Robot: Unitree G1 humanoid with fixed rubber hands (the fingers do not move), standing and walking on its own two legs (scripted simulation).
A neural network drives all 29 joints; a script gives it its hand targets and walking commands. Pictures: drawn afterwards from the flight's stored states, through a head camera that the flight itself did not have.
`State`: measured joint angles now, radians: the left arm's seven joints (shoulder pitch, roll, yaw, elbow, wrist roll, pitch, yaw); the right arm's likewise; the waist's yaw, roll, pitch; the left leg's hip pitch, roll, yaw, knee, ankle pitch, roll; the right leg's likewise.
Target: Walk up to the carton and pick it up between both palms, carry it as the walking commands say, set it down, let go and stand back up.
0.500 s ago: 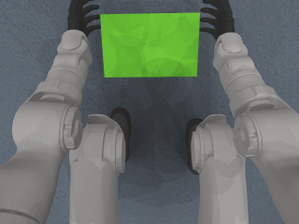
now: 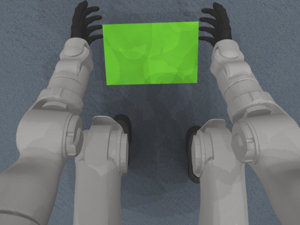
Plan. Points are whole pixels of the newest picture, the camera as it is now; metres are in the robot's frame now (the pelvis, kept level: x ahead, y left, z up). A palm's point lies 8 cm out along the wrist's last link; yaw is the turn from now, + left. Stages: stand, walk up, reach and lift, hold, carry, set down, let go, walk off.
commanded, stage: reach and lift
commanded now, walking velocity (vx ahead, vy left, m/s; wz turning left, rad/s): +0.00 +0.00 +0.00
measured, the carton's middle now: (151, 57) +0.47 +0.05 -0.28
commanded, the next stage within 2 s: none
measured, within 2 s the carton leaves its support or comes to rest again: neither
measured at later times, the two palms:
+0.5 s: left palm (76, 35) +0.49 +0.20 -0.13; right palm (231, 31) +0.50 -0.12 -0.13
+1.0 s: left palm (61, 33) +0.47 +0.20 -0.07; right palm (247, 27) +0.49 -0.12 -0.06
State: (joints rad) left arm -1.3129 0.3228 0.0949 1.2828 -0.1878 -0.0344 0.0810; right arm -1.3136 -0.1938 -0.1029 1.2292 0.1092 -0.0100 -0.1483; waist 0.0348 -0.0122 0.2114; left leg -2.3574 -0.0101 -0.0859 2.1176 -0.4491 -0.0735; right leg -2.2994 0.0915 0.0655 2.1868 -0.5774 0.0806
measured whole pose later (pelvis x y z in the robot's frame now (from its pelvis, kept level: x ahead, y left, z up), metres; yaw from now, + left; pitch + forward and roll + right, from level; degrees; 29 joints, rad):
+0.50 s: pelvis -0.01 +0.00 +0.01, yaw +0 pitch +41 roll -1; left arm -1.21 0.26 0.15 1.05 -0.11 0.11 0.11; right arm -1.21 -0.17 -0.22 1.01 0.08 0.12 -0.18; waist 0.04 -0.04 0.09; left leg -2.37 -0.02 -0.09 2.07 -0.42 -0.07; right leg -2.31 0.09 0.06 2.14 -0.55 0.08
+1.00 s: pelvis +0.00 +0.00 +0.04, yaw +0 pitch +45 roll -2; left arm -1.02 0.13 0.29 0.84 0.05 0.21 0.11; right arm -1.04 -0.06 -0.34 0.85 -0.04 0.18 -0.17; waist 0.03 -0.03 -0.11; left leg -2.32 -0.02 -0.08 1.97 -0.44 -0.06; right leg -2.25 0.07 0.06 2.02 -0.56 0.08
